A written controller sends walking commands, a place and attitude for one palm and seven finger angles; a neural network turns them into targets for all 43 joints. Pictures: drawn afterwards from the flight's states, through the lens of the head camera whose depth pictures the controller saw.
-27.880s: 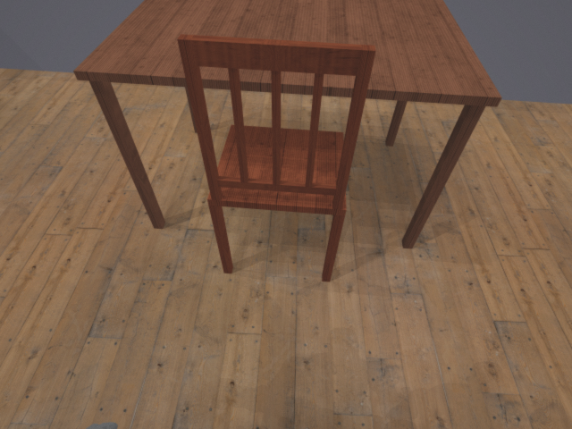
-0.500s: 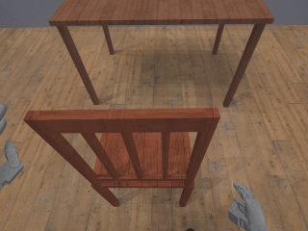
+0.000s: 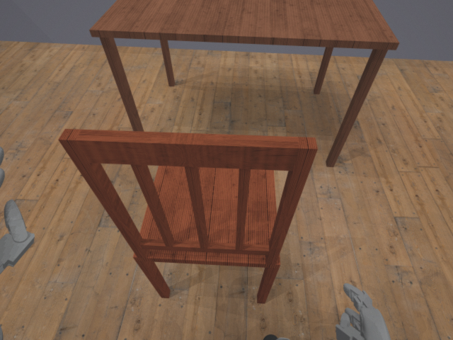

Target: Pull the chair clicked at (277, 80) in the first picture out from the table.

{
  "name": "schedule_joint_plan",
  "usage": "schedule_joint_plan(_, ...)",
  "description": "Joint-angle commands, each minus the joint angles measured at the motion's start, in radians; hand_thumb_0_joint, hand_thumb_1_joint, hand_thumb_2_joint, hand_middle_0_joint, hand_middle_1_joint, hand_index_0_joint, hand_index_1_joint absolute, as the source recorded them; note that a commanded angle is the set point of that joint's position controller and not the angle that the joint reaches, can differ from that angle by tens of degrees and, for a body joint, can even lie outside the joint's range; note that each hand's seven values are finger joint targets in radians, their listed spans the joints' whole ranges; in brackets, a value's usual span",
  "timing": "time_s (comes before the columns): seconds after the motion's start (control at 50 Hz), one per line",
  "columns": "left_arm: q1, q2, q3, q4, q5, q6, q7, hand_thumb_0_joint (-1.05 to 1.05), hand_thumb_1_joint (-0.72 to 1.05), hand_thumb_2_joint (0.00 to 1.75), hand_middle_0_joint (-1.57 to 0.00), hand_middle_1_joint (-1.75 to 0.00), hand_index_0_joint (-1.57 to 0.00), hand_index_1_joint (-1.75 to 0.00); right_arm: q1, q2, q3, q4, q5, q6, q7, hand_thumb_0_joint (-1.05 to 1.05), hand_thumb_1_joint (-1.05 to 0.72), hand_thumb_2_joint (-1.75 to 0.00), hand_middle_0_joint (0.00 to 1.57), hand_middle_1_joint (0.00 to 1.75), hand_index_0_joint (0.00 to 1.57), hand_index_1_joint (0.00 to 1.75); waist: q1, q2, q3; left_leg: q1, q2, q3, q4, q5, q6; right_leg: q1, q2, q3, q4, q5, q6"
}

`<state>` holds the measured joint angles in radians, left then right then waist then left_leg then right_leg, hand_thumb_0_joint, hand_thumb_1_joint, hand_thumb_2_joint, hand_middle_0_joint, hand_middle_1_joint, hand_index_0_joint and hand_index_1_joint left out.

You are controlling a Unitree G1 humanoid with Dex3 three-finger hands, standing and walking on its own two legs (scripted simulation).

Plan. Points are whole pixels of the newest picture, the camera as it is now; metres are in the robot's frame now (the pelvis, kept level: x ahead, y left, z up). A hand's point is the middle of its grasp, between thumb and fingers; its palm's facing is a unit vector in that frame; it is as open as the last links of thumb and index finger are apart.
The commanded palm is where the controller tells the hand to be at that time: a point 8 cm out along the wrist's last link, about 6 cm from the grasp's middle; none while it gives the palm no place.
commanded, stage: step back with the hand held close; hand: left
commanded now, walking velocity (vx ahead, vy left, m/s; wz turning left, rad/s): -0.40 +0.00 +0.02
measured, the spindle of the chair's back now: (199, 212) +0.38 +0.10 -0.06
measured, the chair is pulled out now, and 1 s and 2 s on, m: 0.59 0.59 0.59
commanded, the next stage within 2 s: stop stepping back and stand still in 1.42 s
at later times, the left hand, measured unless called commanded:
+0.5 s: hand (13, 248) +0.18 +0.27 +0.17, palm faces +0.48 -0.72 -0.50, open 7.4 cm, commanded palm +0.11 +0.30 +0.19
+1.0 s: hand out of the picture +0.17 +0.28 +0.17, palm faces +0.49 -0.68 -0.54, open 7.4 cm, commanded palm +0.11 +0.30 +0.19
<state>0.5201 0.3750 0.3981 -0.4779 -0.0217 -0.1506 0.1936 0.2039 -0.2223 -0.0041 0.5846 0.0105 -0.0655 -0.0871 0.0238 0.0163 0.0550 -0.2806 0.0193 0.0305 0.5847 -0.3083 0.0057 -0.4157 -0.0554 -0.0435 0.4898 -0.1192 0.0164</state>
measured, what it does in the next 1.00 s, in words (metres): lifts its right foot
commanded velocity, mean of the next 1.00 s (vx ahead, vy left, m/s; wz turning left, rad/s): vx -0.40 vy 0.00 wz -0.03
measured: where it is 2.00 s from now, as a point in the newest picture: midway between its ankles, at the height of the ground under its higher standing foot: outside the picture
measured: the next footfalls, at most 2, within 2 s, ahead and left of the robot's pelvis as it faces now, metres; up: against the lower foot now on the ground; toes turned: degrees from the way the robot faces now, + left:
right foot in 1.02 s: +0.03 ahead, -0.14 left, +0.00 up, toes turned +1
right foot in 1.58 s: -0.13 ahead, -0.17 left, +0.00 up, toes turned -1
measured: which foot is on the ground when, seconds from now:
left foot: down 0.00-1.00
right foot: down 0.00-0.88, up 0.90-1.00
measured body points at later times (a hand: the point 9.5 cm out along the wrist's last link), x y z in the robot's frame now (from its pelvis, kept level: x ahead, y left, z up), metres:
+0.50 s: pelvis -0.02 +0.00 -0.01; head +0.03 +0.01 +0.44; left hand +0.15 +0.30 +0.20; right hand +0.16 -0.24 -0.10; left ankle +0.01 +0.12 -0.73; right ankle +0.12 -0.13 -0.73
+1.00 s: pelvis -0.01 +0.00 -0.01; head +0.02 +0.02 +0.44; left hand +0.14 +0.32 +0.20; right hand +0.16 -0.23 -0.09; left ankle +0.01 +0.13 -0.73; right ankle +0.01 -0.14 -0.72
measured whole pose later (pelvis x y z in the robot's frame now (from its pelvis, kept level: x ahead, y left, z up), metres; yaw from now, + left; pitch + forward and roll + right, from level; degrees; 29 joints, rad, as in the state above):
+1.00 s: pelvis -0.01 +0.00 -0.01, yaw +4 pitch +3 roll -1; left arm 0.58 0.46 0.53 -0.56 -0.02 -0.27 0.18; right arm 0.21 -0.17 -0.04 0.63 -0.01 -0.13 -0.07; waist 0.00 -0.03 0.02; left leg -0.44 0.03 -0.03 0.67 -0.30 -0.01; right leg -0.43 -0.01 0.00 0.72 -0.29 0.01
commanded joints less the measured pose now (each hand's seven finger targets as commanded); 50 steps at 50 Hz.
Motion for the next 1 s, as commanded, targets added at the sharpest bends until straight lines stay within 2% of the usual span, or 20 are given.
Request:
schedule_joint_plan(0.0,0.001,0.241,0.177,-0.238,0.004,-0.069,0.034,0.0,0.9,0.9,-0.2,-0.3,-0.2,-0.3,-0.084,-0.112,-0.052,-0.157,0.01,-0.058,-0.01,0.0,-0.9,-0.9,0.2,0.3,0.2,0.3,-0.008,0.045,-0.112,-0.198,0.087,-0.109,-0.214,-0.182,0.049,0.239,-0.07,0.143,-0.087,-0.253,-0.017)
schedule_joint_plan(0.08,0.036,0.228,0.183,-0.255,0.004,-0.079,0.028,0.0,0.9,0.9,-0.2,-0.3,-0.2,-0.3,-0.078,-0.111,-0.062,-0.158,0.005,-0.063,0.002,0.0,-0.9,-0.9,0.2,0.3,0.2,0.3,-0.006,0.07,-0.15,-0.242,0.098,-0.109,-0.195,-0.068,0.046,0.301,-0.066,0.128,0.007,-0.033,-0.017)
schedule_joint_plan(0.12,0.042,0.22,0.19,-0.238,0.007,-0.086,0.031,0.0,0.9,0.9,-0.2,-0.3,-0.2,-0.3,-0.081,-0.11,-0.064,-0.151,0.006,-0.071,0.002,0.0,-0.9,-0.9,0.2,0.3,0.2,0.3,-0.008,0.118,-0.132,-0.322,0.122,-0.127,-0.233,-0.157,0.057,0.331,-0.057,0.116,0.065,-0.062,-0.014)
schedule_joint_plan(0.18,-0.002,0.21,0.195,-0.219,0.019,-0.102,0.032,0.0,0.9,0.9,-0.2,-0.3,-0.2,-0.3,-0.069,-0.118,-0.072,-0.155,0.012,-0.082,0.003,0.0,-0.9,-0.9,0.2,0.3,0.2,0.3,-0.009,0.103,-0.069,-0.511,0.147,-0.153,-0.249,-0.355,0.082,0.378,-0.031,0.124,0.156,-0.151,-0.01)
schedule_joint_plan(0.24,-0.022,0.222,0.187,-0.227,0.016,-0.112,0.029,0.0,0.9,0.9,-0.2,-0.3,-0.2,-0.3,-0.054,-0.115,-0.079,-0.136,0.009,-0.092,0.002,0.0,-0.9,-0.9,0.2,0.3,0.2,0.3,-0.015,-0.011,-0.072,-0.38,0.084,-0.124,-0.13,-0.275,0.057,0.238,-0.068,0.204,0.046,-0.13,-0.038)
schedule_joint_plan(0.3,-0.055,0.246,0.188,-0.229,0.014,-0.116,0.03,0.0,0.9,0.9,-0.2,-0.3,-0.2,-0.3,-0.055,-0.116,-0.076,-0.108,-0.008,-0.092,0.006,0.0,-0.9,-0.9,0.2,0.3,0.2,0.3,-0.018,-0.075,-0.075,-0.228,0.033,-0.093,-0.027,-0.279,0.037,0.075,-0.134,0.29,-0.14,-0.311,-0.074)
schedule_joint_plan(0.36,-0.056,0.239,0.179,-0.253,0.012,-0.115,0.03,0.0,0.9,0.9,-0.2,-0.3,-0.2,-0.3,-0.052,-0.11,-0.066,-0.103,-0.016,-0.086,0.014,0.0,-0.9,-0.9,0.2,0.3,0.2,0.3,-0.018,-0.118,-0.125,-0.149,0.026,-0.094,-0.012,-0.224,0.035,0.051,-0.147,0.266,-0.18,-0.366,-0.073)
schedule_joint_plan(0.42,-0.006,0.238,0.198,-0.27,0.011,-0.129,0.032,0.0,0.9,0.9,-0.2,-0.3,-0.2,-0.3,-0.063,-0.11,-0.063,-0.103,-0.015,-0.081,0.012,0.0,-0.9,-0.9,0.2,0.3,0.2,0.3,-0.019,-0.009,-0.162,-0.184,0.07,-0.14,-0.129,-0.196,0.051,0.132,-0.091,0.195,-0.08,-0.264,-0.046)
schedule_joint_plan(0.46,0.009,0.234,0.217,-0.291,0.016,-0.143,0.029,0.0,0.9,0.9,-0.2,-0.3,-0.2,-0.3,-0.074,-0.117,-0.069,-0.115,-0.012,-0.088,0.013,0.0,-0.9,-0.9,0.2,0.3,0.2,0.3,-0.018,0.104,-0.164,-0.319,0.136,-0.18,-0.209,-0.204,0.073,0.246,-0.035,0.136,0.081,-0.169,-0.023)
schedule_joint_plan(0.52,0.045,0.217,0.226,-0.267,0.013,-0.141,0.024,0.0,0.9,0.9,-0.2,-0.3,-0.2,-0.3,-0.079,-0.105,-0.078,-0.127,0.004,-0.097,0.009,0.0,-0.9,-0.9,0.2,0.3,0.2,0.3,-0.018,0.152,-0.173,-0.429,0.171,-0.17,-0.215,-0.158,0.083,0.348,-0.001,0.091,0.219,0.003,-0.01)
schedule_joint_plan(0.56,0.028,0.233,0.237,-0.286,0.01,-0.148,0.02,0.0,0.9,0.9,-0.2,-0.3,-0.2,-0.3,-0.075,-0.099,-0.085,-0.117,-0.002,-0.107,0.008,0.0,-0.9,-0.9,0.2,0.3,0.2,0.3,-0.02,0.107,-0.192,-0.366,0.148,-0.152,-0.139,0.01,0.066,0.322,-0.025,0.122,0.213,0.184,-0.023)
schedule_joint_plan(0.58,0.016,0.235,0.233,-0.289,0.008,-0.153,0.016,0.0,0.9,0.9,-0.2,-0.3,-0.2,-0.3,-0.074,-0.098,-0.086,-0.113,-0.005,-0.109,0.008,0.0,-0.9,-0.9,0.2,0.3,0.2,0.3,-0.023,0.083,-0.191,-0.352,0.135,-0.142,-0.115,-0.001,0.058,0.305,-0.042,0.147,0.203,0.21,-0.033)
schedule_joint_plan(0.62,-0.005,0.218,0.218,-0.278,0.006,-0.162,0.014,0.0,0.9,0.9,-0.2,-0.3,-0.2,-0.3,-0.061,-0.095,-0.085,-0.099,-0.008,-0.114,0.007,0.0,-0.9,-0.9,0.2,0.3,0.2,0.3,-0.031,0.05,-0.139,-0.34,0.108,-0.143,-0.095,-0.066,0.046,0.236,-0.062,0.188,0.149,0.159,-0.055)
schedule_joint_plan(0.7,-0.011,0.244,0.215,-0.279,0.007,-0.163,0.013,0.0,0.9,0.9,-0.2,-0.3,-0.2,-0.3,-0.043,-0.1,-0.097,-0.071,-0.019,-0.105,0.015,0.0,-0.9,-0.9,0.2,0.3,0.2,0.3,-0.034,-0.084,-0.178,-0.158,0.022,-0.093,0.048,-0.122,0.013,0.096,-0.164,0.308,-0.087,0.065,-0.111)
schedule_joint_plan(0.74,0.011,0.238,0.21,-0.284,0.005,-0.16,0.014,0.0,0.9,0.9,-0.2,-0.3,-0.2,-0.3,-0.043,-0.097,-0.093,-0.077,-0.022,-0.095,0.02,0.0,-0.9,-0.9,0.2,0.3,0.2,0.3,-0.03,-0.122,-0.208,-0.119,0.015,-0.093,0.048,-0.145,0.012,0.088,-0.183,0.295,-0.139,-0.065,-0.116)
schedule_joint_plan(0.78,0.039,0.252,0.231,-0.283,0.004,-0.159,0.018,0.0,0.9,0.9,-0.2,-0.3,-0.2,-0.3,-0.065,-0.094,-0.089,-0.083,-0.019,-0.088,0.02,0.0,-0.9,-0.9,0.2,0.3,0.2,0.3,-0.024,-0.103,-0.209,-0.109,0.036,-0.11,-0.021,-0.146,0.026,0.084,-0.152,0.257,-0.138,-0.163,-0.095)
schedule_joint_plan(0.82,0.073,0.253,0.252,-0.286,0.01,-0.17,0.02,0.0,0.9,0.9,-0.2,-0.3,-0.2,-0.3,-0.083,-0.095,-0.084,-0.088,-0.018,-0.087,0.013,0.0,-0.9,-0.9,0.2,0.3,0.2,0.3,-0.026,0.023,-0.205,-0.16,0.101,-0.161,-0.14,-0.091,0.048,0.125,-0.067,0.178,-0.026,-0.137,-0.054)
schedule_joint_plan(0.88,0.059,0.229,0.26,-0.283,0.009,-0.183,0.01,0.0,0.9,0.9,-0.2,-0.3,-0.2,-0.3,-0.111,-0.098,-0.083,-0.11,-0.008,-0.106,0.002,0.0,-0.9,-0.9,0.2,0.3,0.2,0.3,-0.029,0.227,-0.18,-0.424,0.263,-0.225,-0.271,-0.078,0.112,0.309,0.043,0.047,0.326,-0.092,0.002)
schedule_joint_plan(0.92,0.036,0.222,0.241,-0.293,-0.003,-0.18,0.008,0.0,0.9,0.9,-0.2,-0.3,-0.2,-0.3,-0.093,-0.087,-0.083,-0.096,-0.011,-0.119,-0.001,0.0,-0.9,-0.9,0.2,0.3,0.2,0.3,-0.031,0.223,-0.162,-0.352,0.275,-0.207,-0.215,0.126,0.118,0.228,0.029,0.067,0.357,-0.176,-0.004)
schedule_joint_plan(0.98,0.039,0.19,0.186,-0.293,-0.012,-0.199,-0.017,0.0,0.9,0.9,-0.2,-0.3,-0.2,-0.3,-0.049,-0.095,-0.091,-0.055,-0.019,-0.144,0.016,0.0,-0.9,-0.9,0.2,0.3,0.2,0.3,-0.02,0.171,-0.149,-0.09,0.269,-0.196,-0.079,0.501,0.095,0.112,-0.004,0.047,0.153,-0.16,-0.031)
